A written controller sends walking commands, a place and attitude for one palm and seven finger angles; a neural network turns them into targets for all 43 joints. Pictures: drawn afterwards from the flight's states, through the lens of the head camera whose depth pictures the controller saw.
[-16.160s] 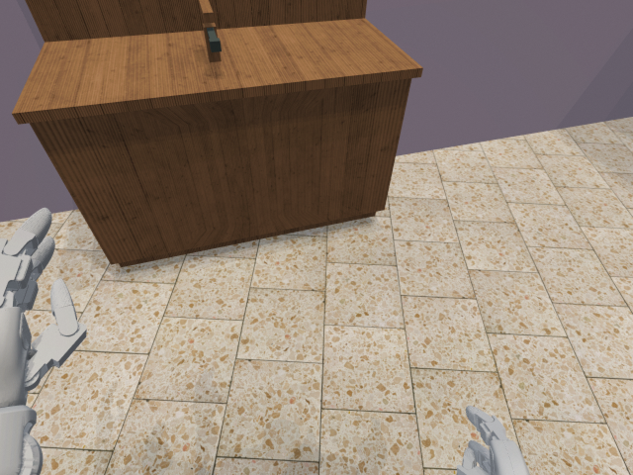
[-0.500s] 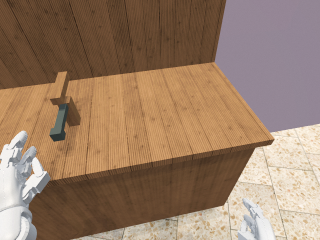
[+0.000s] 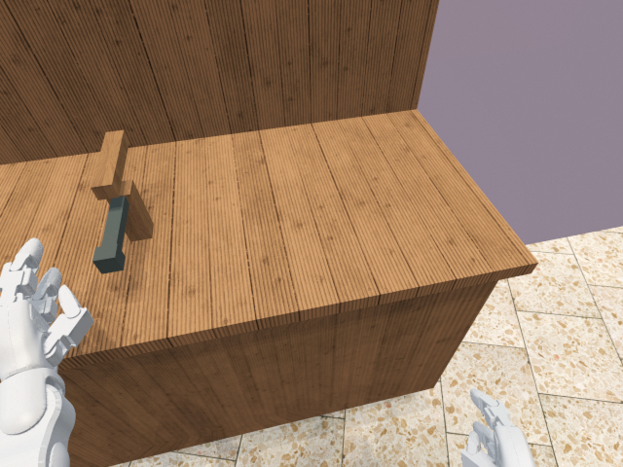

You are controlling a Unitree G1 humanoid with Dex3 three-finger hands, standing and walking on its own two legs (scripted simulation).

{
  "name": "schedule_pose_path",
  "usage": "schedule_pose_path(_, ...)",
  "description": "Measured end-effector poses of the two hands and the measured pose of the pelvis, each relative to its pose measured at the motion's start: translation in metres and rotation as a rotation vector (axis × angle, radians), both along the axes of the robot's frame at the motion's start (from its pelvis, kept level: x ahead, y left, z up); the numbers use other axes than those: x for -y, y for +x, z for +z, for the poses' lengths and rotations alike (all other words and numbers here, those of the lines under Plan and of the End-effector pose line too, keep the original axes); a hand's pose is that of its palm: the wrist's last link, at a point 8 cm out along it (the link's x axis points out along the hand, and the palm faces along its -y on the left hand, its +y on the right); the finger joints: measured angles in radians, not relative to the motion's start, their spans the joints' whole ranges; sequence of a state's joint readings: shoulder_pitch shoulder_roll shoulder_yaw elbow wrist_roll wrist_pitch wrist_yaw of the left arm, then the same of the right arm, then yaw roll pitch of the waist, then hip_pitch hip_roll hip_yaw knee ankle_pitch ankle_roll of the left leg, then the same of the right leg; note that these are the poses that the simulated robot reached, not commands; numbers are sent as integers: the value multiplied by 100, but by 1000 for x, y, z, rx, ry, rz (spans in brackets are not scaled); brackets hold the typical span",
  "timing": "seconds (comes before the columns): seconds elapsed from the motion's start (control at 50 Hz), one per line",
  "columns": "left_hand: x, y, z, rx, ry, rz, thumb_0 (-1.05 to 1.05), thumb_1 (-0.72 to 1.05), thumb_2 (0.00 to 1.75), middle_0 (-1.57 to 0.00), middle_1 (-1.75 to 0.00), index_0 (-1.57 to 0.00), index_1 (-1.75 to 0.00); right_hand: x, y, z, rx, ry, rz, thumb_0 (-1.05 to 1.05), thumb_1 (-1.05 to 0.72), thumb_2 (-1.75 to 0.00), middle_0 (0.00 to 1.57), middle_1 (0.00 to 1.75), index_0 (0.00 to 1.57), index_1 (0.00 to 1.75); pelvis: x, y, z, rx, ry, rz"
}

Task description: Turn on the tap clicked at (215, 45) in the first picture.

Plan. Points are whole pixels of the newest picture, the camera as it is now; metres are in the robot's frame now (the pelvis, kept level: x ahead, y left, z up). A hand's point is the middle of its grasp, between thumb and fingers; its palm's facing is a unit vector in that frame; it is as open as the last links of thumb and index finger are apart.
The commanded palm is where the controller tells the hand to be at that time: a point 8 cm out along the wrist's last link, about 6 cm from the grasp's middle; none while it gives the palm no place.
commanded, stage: reach beside the lever's end, fingers flat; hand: left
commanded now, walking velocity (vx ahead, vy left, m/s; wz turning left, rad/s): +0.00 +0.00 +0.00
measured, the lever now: (109, 258) +0.34 +0.31 +0.09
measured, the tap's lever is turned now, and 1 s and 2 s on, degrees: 0 0 2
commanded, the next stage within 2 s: push the lever round in 1.04 s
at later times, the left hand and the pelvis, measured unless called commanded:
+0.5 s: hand (81, 294) +0.29 +0.33 +0.08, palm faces +0.56 -0.82 -0.11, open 7.8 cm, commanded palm +0.25 +0.36 +0.08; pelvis +0.00 +0.01 +0.00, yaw +0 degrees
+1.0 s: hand (85, 291) +0.30 +0.33 +0.07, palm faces +0.55 -0.83 -0.11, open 7.8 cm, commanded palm +0.25 +0.37 +0.07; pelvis +0.01 +0.01 -0.01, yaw -1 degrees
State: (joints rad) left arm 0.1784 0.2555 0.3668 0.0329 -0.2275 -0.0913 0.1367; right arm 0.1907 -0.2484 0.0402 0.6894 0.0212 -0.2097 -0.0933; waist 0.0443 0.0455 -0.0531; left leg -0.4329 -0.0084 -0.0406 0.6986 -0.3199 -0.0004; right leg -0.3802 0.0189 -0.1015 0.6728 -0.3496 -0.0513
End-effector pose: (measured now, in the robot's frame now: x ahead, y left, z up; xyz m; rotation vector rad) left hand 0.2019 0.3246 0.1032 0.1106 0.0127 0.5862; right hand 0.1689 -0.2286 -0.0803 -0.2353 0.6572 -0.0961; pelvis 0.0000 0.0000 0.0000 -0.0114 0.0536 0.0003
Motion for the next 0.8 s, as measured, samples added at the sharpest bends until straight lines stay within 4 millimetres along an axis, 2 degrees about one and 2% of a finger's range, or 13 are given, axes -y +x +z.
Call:
schedule_pose_path(0.12, -11, 13, -6, 2, -5, 6, 1, 89, 89, -18, -21, -17, -21, 4, -4, -4, -34, -21, -8, 2, -90, -90, 20, 30, 20, 30, -1, 0, -1, -13, -3, 4)
schedule_pose_path(0.26, -14, 29, -8, 0, -2, -20, 1, 89, 89, -17, -19, -17, -19, 7, -10, -6, -54, -24, -29, 2, -90, -90, 20, 30, 20, 30, -4, 2, -2, -27, -5, -3)
schedule_pose_path(0.54, -37, 38, -19, -6, -7, 16, 1, 89, 89, -16, -16, -16, -16, 11, -24, -16, -126, -39, -52, 2, -90, -90, 20, 30, 20, 30, -6, 3, -6, -54, -11, -5)
schedule_pose_path(0.68, -50, 49, -28, -23, -21, 19, 1, 89, 89, -16, -15, -15, -15, 14, -32, -20, -165, -58, -65, 2, -90, -90, 20, 30, 20, 30, -7, 1, -8, -72, -16, -4)
schedule_pose_path(0.8, -45, 58, -26, -3, -10, -19, 1, 90, 90, -16, -15, -15, -15, 14, -39, -21, -182, -55, -78, 1, -90, -90, 20, 30, 20, 30, -11, 2, -9, -80, -18, -8)
